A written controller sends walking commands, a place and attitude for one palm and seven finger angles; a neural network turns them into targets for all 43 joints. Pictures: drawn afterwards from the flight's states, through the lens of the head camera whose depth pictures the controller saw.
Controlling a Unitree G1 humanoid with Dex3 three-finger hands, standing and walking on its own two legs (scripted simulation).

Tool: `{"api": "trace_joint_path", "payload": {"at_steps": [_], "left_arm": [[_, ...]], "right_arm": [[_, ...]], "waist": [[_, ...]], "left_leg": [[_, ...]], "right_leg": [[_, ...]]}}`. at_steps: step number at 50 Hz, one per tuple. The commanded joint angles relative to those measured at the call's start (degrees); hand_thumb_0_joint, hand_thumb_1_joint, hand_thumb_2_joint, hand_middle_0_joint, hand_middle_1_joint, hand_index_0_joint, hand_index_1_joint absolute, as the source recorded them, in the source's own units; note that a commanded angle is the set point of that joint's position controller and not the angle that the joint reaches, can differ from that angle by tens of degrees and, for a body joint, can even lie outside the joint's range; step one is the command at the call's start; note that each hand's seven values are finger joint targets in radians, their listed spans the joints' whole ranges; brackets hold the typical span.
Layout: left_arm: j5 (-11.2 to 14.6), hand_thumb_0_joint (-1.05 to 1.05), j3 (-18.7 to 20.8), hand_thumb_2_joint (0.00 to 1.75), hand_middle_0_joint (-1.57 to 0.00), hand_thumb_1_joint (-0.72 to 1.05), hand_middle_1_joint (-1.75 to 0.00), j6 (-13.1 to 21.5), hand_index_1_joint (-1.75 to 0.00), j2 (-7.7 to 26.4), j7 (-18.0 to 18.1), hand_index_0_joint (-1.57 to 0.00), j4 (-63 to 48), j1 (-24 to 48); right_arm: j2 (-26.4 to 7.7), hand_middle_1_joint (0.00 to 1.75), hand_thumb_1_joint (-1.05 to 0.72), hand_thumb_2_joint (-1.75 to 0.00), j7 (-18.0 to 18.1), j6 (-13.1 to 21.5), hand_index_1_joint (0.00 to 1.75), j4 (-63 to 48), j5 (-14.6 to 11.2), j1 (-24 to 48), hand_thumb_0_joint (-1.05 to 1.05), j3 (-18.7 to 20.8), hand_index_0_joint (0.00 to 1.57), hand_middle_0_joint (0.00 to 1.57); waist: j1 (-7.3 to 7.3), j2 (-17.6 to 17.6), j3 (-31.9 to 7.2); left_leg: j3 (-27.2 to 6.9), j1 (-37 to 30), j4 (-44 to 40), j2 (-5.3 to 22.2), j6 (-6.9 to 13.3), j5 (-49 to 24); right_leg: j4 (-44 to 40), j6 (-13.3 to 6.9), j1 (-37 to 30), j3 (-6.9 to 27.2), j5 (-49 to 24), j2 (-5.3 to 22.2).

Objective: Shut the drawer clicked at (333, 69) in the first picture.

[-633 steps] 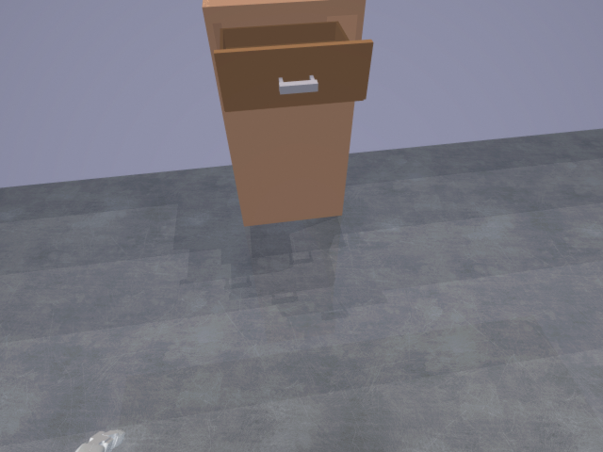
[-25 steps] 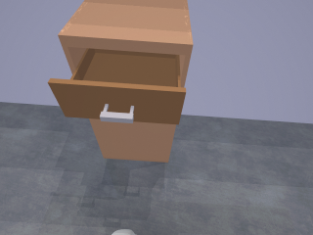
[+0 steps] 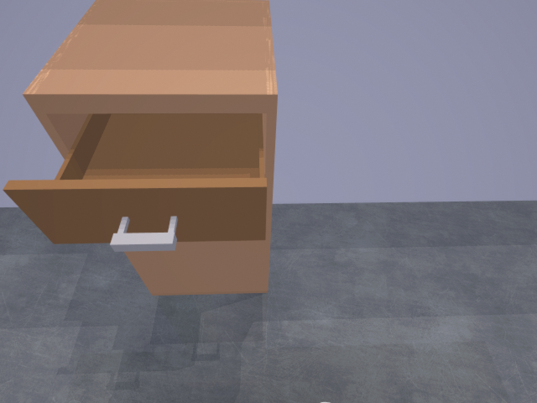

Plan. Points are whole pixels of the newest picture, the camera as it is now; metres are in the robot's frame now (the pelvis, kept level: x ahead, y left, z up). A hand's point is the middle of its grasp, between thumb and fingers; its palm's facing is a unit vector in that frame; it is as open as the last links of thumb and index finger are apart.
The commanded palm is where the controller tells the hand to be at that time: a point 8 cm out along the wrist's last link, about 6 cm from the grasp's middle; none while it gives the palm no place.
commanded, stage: come to a stop and stand still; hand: left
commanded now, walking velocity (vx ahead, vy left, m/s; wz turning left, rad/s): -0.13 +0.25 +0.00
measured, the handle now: (147, 231) +0.38 +0.22 +0.00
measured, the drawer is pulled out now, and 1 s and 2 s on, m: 0.19 0.19 0.19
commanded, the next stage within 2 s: look again from close up in 1.18 s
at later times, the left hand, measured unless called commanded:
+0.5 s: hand out of the picture -0.01 +0.21 -0.19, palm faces +0.11 -0.97 -0.21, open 7.4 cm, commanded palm none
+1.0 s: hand out of the picture -0.09 +0.16 -0.17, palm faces +0.06 -0.99 -0.15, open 7.4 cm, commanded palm none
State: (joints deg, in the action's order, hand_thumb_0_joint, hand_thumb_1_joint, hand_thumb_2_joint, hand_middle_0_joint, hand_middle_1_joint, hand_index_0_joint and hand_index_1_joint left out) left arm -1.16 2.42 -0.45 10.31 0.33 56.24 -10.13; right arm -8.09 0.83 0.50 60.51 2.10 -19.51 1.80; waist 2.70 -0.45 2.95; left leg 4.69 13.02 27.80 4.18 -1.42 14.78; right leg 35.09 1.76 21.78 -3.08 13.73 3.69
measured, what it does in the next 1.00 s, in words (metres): steps on the spot: right foot, then left foot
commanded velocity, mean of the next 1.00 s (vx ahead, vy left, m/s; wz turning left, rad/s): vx -0.01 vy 0.06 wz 0.00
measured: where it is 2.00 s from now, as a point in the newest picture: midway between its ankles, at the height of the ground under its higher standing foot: outside the picture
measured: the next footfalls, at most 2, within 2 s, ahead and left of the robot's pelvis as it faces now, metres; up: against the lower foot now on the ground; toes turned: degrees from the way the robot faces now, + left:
right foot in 0.02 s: +0.09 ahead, -0.14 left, +0.00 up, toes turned -4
left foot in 0.42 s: +0.00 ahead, +0.11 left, +0.00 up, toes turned +5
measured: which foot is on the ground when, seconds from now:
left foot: down 0.00-0.02, up 0.04-0.40, down 0.42-1.00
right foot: up 0.00-0.00, down 0.02-0.42, up 0.44-0.70, down 0.72-1.00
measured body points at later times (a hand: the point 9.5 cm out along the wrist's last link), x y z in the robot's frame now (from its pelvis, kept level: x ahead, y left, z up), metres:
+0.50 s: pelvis -0.04 +0.01 -0.01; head -0.03 +0.04 +0.44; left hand -0.01 +0.26 -0.17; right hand +0.03 -0.22 -0.14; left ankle -0.04 +0.10 -0.74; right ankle +0.02 -0.13 -0.71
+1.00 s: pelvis -0.08 +0.01 +0.00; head -0.08 +0.01 +0.45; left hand -0.09 +0.21 -0.16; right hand -0.09 -0.21 -0.16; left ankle -0.04 +0.10 -0.74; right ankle -0.09 -0.09 -0.74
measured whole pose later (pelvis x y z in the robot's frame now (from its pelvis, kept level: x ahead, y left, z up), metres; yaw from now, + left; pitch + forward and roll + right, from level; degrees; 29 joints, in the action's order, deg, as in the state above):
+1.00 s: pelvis -0.08 +0.01 +0.00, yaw +1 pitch -2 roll +0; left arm -0.4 -0.4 -0.1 6.7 2.1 63.5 -18.5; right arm -7.3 1.0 -1.1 65.1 0.7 -16.8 0.2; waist 0.5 -0.9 1.1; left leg 5.0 12.2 22.9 -0.7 2.2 8.8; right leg 25.2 -1.7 8.3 -2.2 15.0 -0.7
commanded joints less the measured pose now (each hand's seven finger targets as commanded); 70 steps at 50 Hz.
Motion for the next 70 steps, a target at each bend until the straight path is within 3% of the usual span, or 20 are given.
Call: {"api": "trace_joint_path", "payload": {"at_steps": [1,3,4,7,15,18,19,21,22,25,32,36,38,40,49,63,64,65,66,70], "left_arm": [[-0.16,0.00,1.37,0.90,-0.20,0.90,-0.30,2.67,-0.30,10.85,1.46,-0.20,0.45,-10.29],[-0.50,0.00,0.90,0.90,-0.20,0.90,-0.30,1.78,-0.30,10.65,1.43,-0.20,-1.36,-6.52],[-0.41,0.00,1.53,0.90,-0.20,0.90,-0.30,2.30,-0.30,10.54,1.63,-0.20,-1.60,-5.14],[-0.15,0.00,1.76,0.90,-0.20,0.90,-0.30,1.66,-0.30,8.78,2.44,-0.20,-2.33,-4.42],[-0.96,0.00,3.22,0.90,-0.20,0.90,-0.30,-0.03,-0.30,11.27,2.66,-0.20,-4.47,-2.69],[-0.54,0.00,3.03,0.90,-0.20,0.90,-0.30,-1.00,-0.30,10.68,2.37,-0.20,-5.03,-0.85],[-0.27,0.00,2.55,0.90,-0.20,0.90,-0.30,-1.34,-0.30,8.80,2.19,-0.20,-5.11,-1.12],[0.23,0.00,1.28,0.90,-0.20,0.90,-0.30,-2.03,-0.30,2.63,1.73,-0.20,-6.41,-1.87],[-0.08,0.00,1.33,0.90,-0.20,0.90,-0.30,-2.13,-0.30,3.70,1.69,-0.20,-6.76,-1.54],[-0.35,0.00,1.48,0.90,-0.20,0.90,-0.30,-1.91,-0.30,3.24,1.05,-0.20,-2.27,-5.24],[-0.01,0.00,-0.33,0.90,-0.20,0.90,-0.30,-0.65,-0.30,0.99,1.46,-0.20,-0.03,-6.14],[0.06,0.00,-0.91,0.90,-0.20,0.90,-0.30,1.01,-0.30,2.40,2.14,-0.20,3.52,-11.65],[0.44,0.00,-1.28,0.90,-0.20,0.90,-0.30,1.45,-0.30,3.97,2.07,-0.20,3.74,-10.80],[0.59,0.00,-1.55,0.90,-0.20,0.90,-0.30,2.02,-0.30,2.63,2.11,-0.20,4.59,-9.59],[0.62,0.00,-1.94,0.90,-0.20,0.90,-0.30,1.05,-0.30,1.70,2.03,-0.20,5.91,-11.97],[0.65,0.00,-1.95,0.90,-0.20,0.90,-0.30,1.56,-0.30,-0.58,2.02,-0.20,7.05,-14.18],[-0.84,0.00,-2.68,0.90,-0.20,0.90,-0.30,3.40,-0.30,1.62,3.93,-0.20,7.89,-16.59],[0.03,0.00,-2.10,0.90,-0.20,0.90,-0.30,3.36,-0.30,4.42,3.51,-0.20,5.00,-12.83],[0.04,0.00,-1.83,0.90,-0.20,0.90,-0.30,3.13,-0.30,4.01,3.05,-0.20,3.63,-10.97],[0.49,0.00,-2.20,0.90,-0.20,0.90,-0.30,3.26,-0.30,2.08,2.67,-0.20,3.35,-10.92]], "right_arm": [[-2.21,0.30,-0.90,-0.90,0.18,-0.06,0.30,-2.86,-1.36,-4.00,0.00,0.27,0.20,0.20],[-1.44,0.30,-0.90,-0.90,0.24,-0.97,0.30,-2.91,-1.45,-2.63,0.00,0.72,0.20,0.20],[-2.08,0.30,-0.90,-0.90,0.43,-1.79,0.30,-2.10,-1.32,-3.44,0.00,0.81,0.20,0.20],[-4.56,0.30,-0.90,-0.90,0.16,-2.64,0.30,-1.62,-1.32,-2.06,0.00,1.75,0.20,0.20],[-3.63,0.30,-0.90,-0.90,-1.01,-2.86,0.30,-5.29,-1.24,2.47,0.00,1.79,0.20,0.20],[-3.21,0.30,-0.90,-0.90,-0.74,-2.06,0.30,-3.79,-1.40,-3.53,0.00,1.57,0.20,0.20],[-4.14,0.30,-0.90,-0.90,-0.41,-1.62,0.30,-3.20,-1.49,-5.37,0.00,1.55,0.20,0.20],[-10.86,0.30,-0.90,-0.90,0.17,-1.40,0.30,-6.06,-0.67,-1.87,0.00,2.59,0.20,0.20],[-11.07,0.30,-0.90,-0.90,0.33,-1.57,0.30,-7.71,-0.36,1.68,0.00,2.35,0.20,0.20],[-7.76,0.30,-0.90,-0.90,1.06,-0.62,0.30,-7.95,-0.43,8.23,0.00,0.82,0.20,0.20],[-7.54,0.30,-0.90,-0.90,1.34,-0.07,0.30,-4.05,-0.59,2.00,0.00,0.76,0.20,0.20],[-5.33,0.30,-0.90,-0.90,0.96,0.39,0.30,-2.53,-1.90,1.86,0.00,0.11,0.20,0.20],[-4.34,0.30,-0.90,-0.90,0.67,0.49,0.30,-2.13,-1.93,2.15,0.00,-0.33,0.20,0.20],[-4.92,0.30,-0.90,-0.90,0.75,-0.01,0.30,-0.23,-1.47,2.01,0.00,-0.35,0.20,0.20],[-3.70,0.30,-0.90,-0.90,0.59,-0.92,0.30,3.35,-1.28,-0.10,0.00,-1.09,0.20,0.20],[-1.72,0.30,-0.90,-0.90,1.05,-0.07,0.30,4.58,-1.32,-3.40,0.00,-1.15,0.20,0.20],[-5.04,0.30,-0.90,-0.90,0.29,1.23,0.30,0.23,-1.26,4.11,0.00,-1.43,0.20,0.20],[-2.51,0.30,-0.90,-0.90,-0.07,0.46,0.30,-1.01,-1.34,-0.66,0.00,-1.24,0.20,0.20],[-2.58,0.30,-0.90,-0.90,-0.20,0.08,0.30,-0.11,-0.86,-2.21,0.00,-1.02,0.20,0.20],[-2.90,0.30,-0.90,-0.90,-0.13,0.44,0.30,-0.99,-0.84,-4.56,0.00,-1.48,0.20,0.20]], "waist": [[-3.41,-16.22,-8.57],[-2.73,-6.75,-3.32],[-2.35,-15.85,-5.06],[-3.13,-11.78,-4.46],[-4.56,-9.46,-4.36],[-1.40,-9.26,-5.21],[-0.67,-4.29,-5.63],[-1.18,19.86,-0.82],[-1.95,15.63,1.33],[-4.83,9.78,0.18],[-2.26,5.29,-1.63],[-3.17,-1.84,-5.00],[-2.11,-2.08,-3.78],[-1.84,-8.91,-3.06],[-2.41,0.19,5.48],[-2.81,0.51,2.38],[-5.04,2.96,4.91],[-0.40,2.67,0.51],[0.06,4.31,1.95],[-0.04,0.25,-0.50]], "left_leg": [[-0.93,10.83,11.67,-2.23,0.34,18.43],[-3.01,9.17,19.71,-2.56,0.82,18.90],[-2.54,11.16,24.07,-2.59,-0.08,17.98],[-3.10,13.62,31.29,-2.72,-1.49,13.74],[-2.45,8.15,18.79,-3.42,-0.73,11.03],[0.48,-5.65,1.39,-5.29,0.32,1.29],[-0.37,-10.35,-4.42,-3.61,0.56,-0.18],[-21.48,0.90,-17.65,13.47,7.33,4.52],[-21.37,8.27,-18.05,15.86,11.53,2.07],[-12.06,7.76,-14.69,8.32,10.32,-5.82],[-14.01,-4.37,-12.04,9.57,12.21,-17.17],[-9.33,-0.26,-5.63,2.83,5.45,-11.41],[-7.11,-2.23,-6.64,-0.03,3.28,-7.76],[-5.88,-5.01,-5.86,0.30,2.71,-8.04],[-7.66,-1.02,-10.56,0.67,3.05,2.96],[-8.45,0.22,-11.17,1.58,3.15,1.67],[-5.91,3.62,1.96,1.35,1.66,-6.60],[-6.10,1.42,2.02,-0.40,1.71,2.65],[-5.76,1.49,2.31,-1.17,2.13,4.00],[-7.26,1.90,-0.55,0.03,3.62,2.07]], "right_leg": [[-16.23,-5.15,-17.80,17.22,-23.78,18.21],[-15.14,-9.36,-9.40,13.00,-30.99,18.45],[-14.41,-9.16,-11.38,14.70,-36.05,16.92],[-13.70,-11.22,-12.46,11.53,-37.84,16.59],[-17.30,-12.23,-6.30,12.48,-6.49,15.64],[-14.44,-8.34,1.94,10.24,5.90,11.12],[-10.21,-6.35,4.51,8.14,8.87,8.00],[8.12,-1.00,8.75,-0.66,17.02,-2.08],[14.55,-1.73,5.26,2.33,15.99,-1.21],[21.96,-1.92,1.60,4.11,7.75,-1.54],[2.22,-1.05,-2.21,1.45,11.87,-0.84],[-15.67,-2.87,-15.06,8.27,-6.25,3.40],[-15.06,-5.30,-11.98,9.80,-11.64,7.48],[-15.46,-5.43,-9.50,9.42,-10.91,5.77],[-19.28,-4.27,-2.82,8.78,10.77,2.37],[-17.01,-4.48,-5.95,7.46,4.72,1.73],[-17.46,-4.46,-5.41,9.28,-9.80,3.71],[-19.63,-6.41,-2.74,12.05,10.60,6.30],[-19.08,-7.22,0.46,11.96,17.82,5.50],[-14.10,-6.89,-1.94,8.35,11.93,2.20]]}}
